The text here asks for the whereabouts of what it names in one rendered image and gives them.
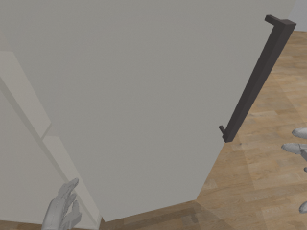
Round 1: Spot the left robot hand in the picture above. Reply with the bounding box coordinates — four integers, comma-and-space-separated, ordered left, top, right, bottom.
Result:
41, 177, 82, 230

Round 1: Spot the fridge door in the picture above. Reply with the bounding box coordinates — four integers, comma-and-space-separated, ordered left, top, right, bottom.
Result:
0, 0, 296, 222

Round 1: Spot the handle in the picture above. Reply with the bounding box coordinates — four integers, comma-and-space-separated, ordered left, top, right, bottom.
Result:
219, 14, 296, 143

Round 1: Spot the right robot hand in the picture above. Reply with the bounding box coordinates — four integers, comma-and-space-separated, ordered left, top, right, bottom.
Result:
281, 127, 307, 214

